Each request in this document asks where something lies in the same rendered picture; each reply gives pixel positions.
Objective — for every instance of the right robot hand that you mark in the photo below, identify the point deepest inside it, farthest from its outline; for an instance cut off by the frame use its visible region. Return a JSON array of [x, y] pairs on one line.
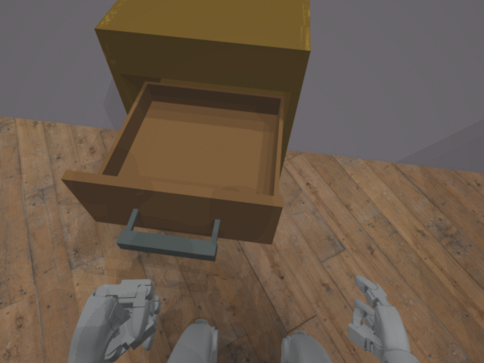
[[383, 330]]

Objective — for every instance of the cabinet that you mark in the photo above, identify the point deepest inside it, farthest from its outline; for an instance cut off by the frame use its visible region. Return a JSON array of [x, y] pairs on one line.
[[255, 46]]

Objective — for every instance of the robot right thigh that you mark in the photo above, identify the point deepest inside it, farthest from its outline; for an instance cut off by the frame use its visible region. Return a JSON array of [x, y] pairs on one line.
[[303, 349]]

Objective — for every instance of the robot left thigh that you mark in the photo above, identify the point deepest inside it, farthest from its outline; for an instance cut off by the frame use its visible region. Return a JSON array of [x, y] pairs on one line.
[[197, 344]]

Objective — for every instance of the drawer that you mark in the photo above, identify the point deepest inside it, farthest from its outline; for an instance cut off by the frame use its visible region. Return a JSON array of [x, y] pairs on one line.
[[186, 156]]

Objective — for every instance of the robot thigh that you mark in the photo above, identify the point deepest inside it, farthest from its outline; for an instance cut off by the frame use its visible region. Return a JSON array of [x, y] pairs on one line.
[[303, 349], [197, 344]]

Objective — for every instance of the left robot hand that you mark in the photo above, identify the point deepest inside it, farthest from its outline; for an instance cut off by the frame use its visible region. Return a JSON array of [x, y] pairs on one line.
[[129, 307]]

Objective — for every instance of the handle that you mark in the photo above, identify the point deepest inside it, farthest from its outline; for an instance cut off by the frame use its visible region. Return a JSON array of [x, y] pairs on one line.
[[168, 245]]

